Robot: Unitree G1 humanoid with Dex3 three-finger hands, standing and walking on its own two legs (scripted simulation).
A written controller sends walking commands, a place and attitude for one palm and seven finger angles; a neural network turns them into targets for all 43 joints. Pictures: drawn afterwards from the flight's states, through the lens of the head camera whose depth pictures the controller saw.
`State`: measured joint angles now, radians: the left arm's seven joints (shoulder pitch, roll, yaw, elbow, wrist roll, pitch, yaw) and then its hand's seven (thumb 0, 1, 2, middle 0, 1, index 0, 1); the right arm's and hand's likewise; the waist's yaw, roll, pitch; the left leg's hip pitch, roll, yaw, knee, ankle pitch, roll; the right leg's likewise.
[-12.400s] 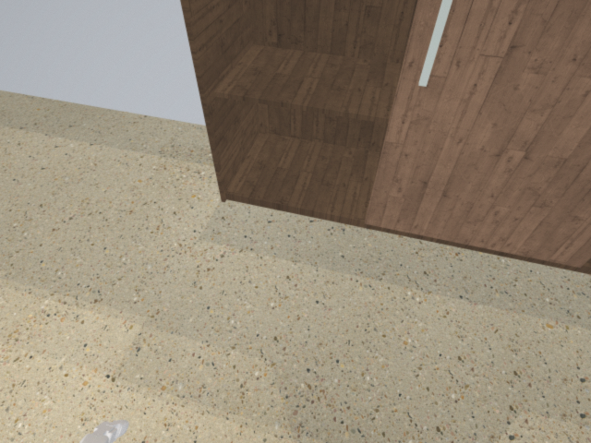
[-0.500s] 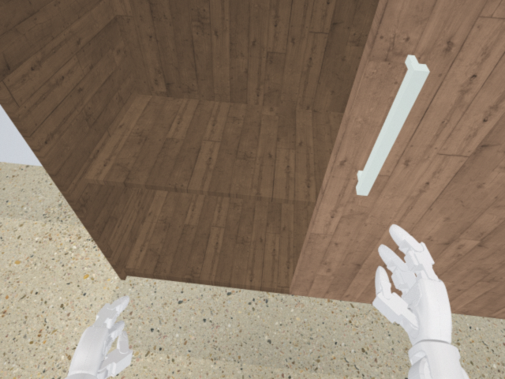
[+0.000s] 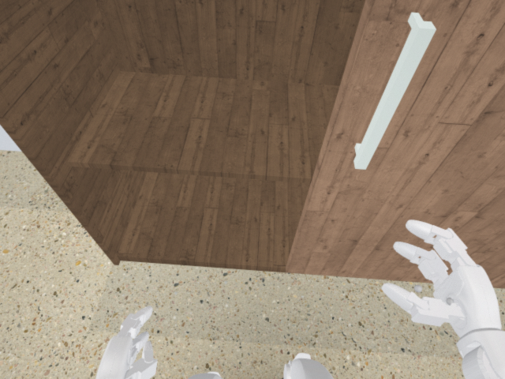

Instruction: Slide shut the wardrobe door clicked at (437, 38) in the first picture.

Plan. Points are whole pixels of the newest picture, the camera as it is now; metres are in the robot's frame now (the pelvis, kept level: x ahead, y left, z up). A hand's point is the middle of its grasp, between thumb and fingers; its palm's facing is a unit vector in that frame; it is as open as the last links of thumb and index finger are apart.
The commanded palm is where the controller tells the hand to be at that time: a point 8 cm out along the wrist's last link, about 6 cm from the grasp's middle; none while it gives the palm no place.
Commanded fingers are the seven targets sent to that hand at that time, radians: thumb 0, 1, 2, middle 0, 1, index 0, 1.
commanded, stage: raise the hand with hooked fingers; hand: right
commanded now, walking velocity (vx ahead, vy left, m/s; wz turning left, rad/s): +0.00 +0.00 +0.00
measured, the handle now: (383, 103) +0.53 -0.18 +0.16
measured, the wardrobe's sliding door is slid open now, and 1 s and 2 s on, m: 0.67 0.67 0.67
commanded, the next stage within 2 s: move the hooked fingers beside the handle in 1.30 s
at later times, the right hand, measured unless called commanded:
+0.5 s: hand out of the picture +0.25 -0.30 +0.14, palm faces +0.12 +0.99 -0.05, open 13.6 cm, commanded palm +0.22 -0.34 +0.14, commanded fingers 0.00 0.50 -0.30 0.30 1.20 0.30 1.20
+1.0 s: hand out of the picture +0.25 -0.31 +0.16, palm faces +0.07 +1.00 -0.03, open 14.0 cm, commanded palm +0.22 -0.36 +0.18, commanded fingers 0.00 0.50 -0.30 0.30 1.20 0.30 1.20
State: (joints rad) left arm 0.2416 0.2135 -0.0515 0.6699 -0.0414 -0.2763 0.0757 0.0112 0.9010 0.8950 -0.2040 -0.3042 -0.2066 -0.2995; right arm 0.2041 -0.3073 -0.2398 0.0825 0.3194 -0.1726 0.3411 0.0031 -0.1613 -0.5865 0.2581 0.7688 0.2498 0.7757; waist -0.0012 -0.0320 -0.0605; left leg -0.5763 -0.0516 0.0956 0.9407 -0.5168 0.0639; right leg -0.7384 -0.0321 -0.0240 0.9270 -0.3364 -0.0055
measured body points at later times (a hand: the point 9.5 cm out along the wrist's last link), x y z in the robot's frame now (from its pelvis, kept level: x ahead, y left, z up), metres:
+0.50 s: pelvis +0.00 -0.04 +0.03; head +0.02 -0.05 +0.48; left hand +0.20 +0.18 -0.03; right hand +0.24 -0.35 +0.14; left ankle -0.02 +0.07 -0.68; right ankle +0.07 -0.12 -0.68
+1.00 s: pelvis -0.01 -0.03 +0.04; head -0.01 -0.03 +0.49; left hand +0.18 +0.20 -0.02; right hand +0.24 -0.36 +0.17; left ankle -0.02 +0.07 -0.68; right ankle +0.07 -0.12 -0.68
